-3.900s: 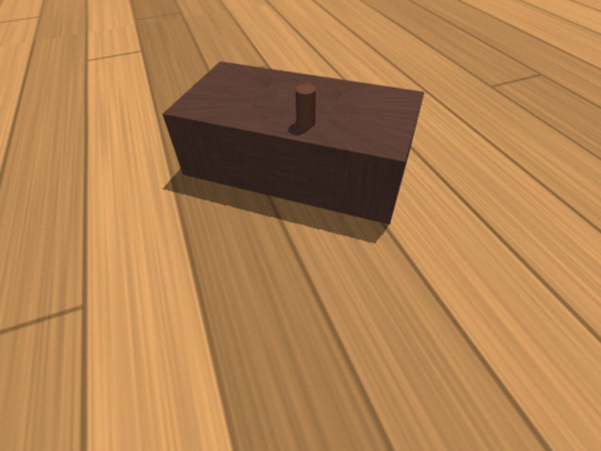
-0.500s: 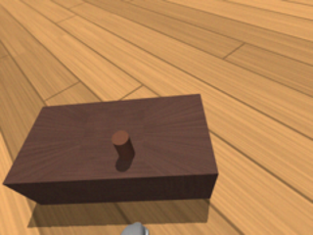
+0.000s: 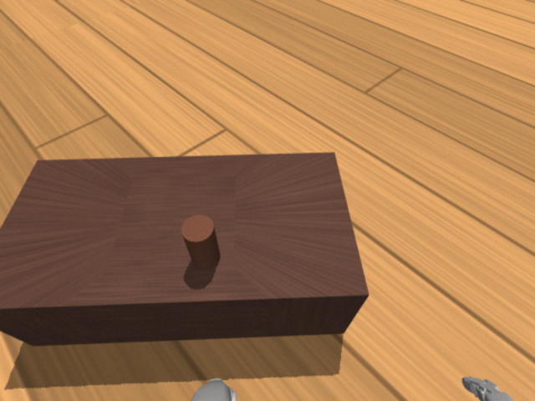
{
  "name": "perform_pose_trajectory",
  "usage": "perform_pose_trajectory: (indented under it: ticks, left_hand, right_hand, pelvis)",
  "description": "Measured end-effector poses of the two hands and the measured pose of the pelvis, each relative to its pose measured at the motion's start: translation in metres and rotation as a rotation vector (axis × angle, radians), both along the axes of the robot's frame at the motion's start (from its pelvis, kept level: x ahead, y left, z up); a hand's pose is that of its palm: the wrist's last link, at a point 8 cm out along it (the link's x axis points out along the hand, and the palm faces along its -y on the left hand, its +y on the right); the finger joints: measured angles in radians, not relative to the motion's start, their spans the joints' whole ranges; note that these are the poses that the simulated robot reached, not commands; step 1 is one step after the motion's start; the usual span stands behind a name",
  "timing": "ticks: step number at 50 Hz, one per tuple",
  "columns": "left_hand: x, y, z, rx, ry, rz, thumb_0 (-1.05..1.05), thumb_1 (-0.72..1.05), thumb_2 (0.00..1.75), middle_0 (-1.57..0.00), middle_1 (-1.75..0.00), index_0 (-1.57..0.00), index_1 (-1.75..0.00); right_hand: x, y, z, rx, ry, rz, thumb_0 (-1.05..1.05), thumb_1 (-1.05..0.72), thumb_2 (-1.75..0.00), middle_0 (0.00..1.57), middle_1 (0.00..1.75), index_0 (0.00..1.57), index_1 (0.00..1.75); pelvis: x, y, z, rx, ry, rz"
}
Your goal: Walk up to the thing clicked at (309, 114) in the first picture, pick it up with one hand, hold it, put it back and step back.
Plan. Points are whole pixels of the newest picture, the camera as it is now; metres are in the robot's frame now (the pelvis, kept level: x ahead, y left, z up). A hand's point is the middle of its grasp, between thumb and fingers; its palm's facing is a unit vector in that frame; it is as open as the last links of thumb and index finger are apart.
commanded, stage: walk up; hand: left
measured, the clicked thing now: (202, 243) +0.54 +0.19 -0.31
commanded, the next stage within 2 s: stand in 1.44 s
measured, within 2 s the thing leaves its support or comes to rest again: neither
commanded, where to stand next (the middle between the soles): +0.09 -0.03 m, yaw +2 degrees
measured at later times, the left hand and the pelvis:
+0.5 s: hand out of the picture +0.13 +0.23 -0.13, palm faces -0.01 -0.94 -0.34, open 7.4 cm; pelvis +0.02 -0.02 +0.01, yaw +1 degrees
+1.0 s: hand out of the picture +0.10 +0.26 -0.14, palm faces +0.05 -0.94 -0.33, open 7.4 cm; pelvis +0.02 -0.01 +0.02, yaw +2 degrees
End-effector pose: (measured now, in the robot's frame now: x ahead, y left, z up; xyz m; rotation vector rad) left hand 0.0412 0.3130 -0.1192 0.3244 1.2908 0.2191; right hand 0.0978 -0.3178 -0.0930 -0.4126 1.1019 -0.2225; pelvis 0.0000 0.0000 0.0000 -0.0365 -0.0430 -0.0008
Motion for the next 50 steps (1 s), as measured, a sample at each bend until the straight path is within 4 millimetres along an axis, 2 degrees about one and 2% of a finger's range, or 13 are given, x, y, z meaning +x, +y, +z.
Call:
perform_pose_trajectory:
  ticks: [5,13,21,30,38,50]
  left_hand:
    - [-0.003,-0.004,0.013,0.02,0.005,0.005,0.0,0.9,0.9,-0.2,-0.3,-0.2,-0.3]
    - [0.029,-0.014,0.023,0.033,-0.091,-0.01,0.01,0.9,0.9,-0.2,-0.3,-0.2,-0.3]
    - [0.063,-0.032,0.026,-0.006,-0.13,-0.042,0.01,0.9,0.9,-0.2,-0.3,-0.2,-0.3]
    - [0.087,-0.031,0.022,-0.03,-0.151,-0.031,0.0,0.9,0.9,-0.2,-0.3,-0.2,-0.3]
    - [0.08,-0.02,0.018,-0.029,-0.126,0.0,0.0,0.9,0.9,-0.2,-0.3,-0.2,-0.3]
    - [0.045,-0.011,0.017,-0.027,-0.066,0.054,0.01,0.9,0.9,-0.2,-0.3,-0.2,-0.3]
  right_hand:
    - [-0.003,-0.007,-0.005,0.026,0.005,-0.029,0.0,-0.9,-0.9,0.2,0.3,0.2,0.3]
    - [-0.02,-0.015,-0.012,0.05,0.057,-0.043,0.0,-0.9,-0.9,0.2,0.3,0.2,0.3]
    - [-0.032,-0.02,-0.009,0.046,0.107,-0.067,0.0,-0.9,-0.9,0.2,0.3,0.2,0.3]
    - [-0.029,-0.017,-0.002,0.017,0.144,-0.066,0.0,-0.9,-0.9,0.2,0.3,0.2,0.3]
    - [-0.009,-0.011,0.003,0.003,0.119,-0.041,0.0,-0.9,-0.9,0.2,0.3,0.2,0.3]
    - [0.022,0.001,0.006,0.016,0.075,0.018,0.0,-0.9,-0.9,0.2,0.3,0.2,0.3]
  pelvis:
    - [0.006,-0.006,0.005,0.039,-0.002,-0.012]
    - [0.006,-0.02,0.007,0.041,-0.012,0.002]
    - [0.014,-0.021,0.012,0.042,-0.009,0.006]
    - [0.021,-0.018,0.014,0.035,-0.002,0.015]
    - [0.022,-0.013,0.015,0.029,0.001,0.024]
    - [0.022,-0.01,0.017,0.026,0.004,0.042]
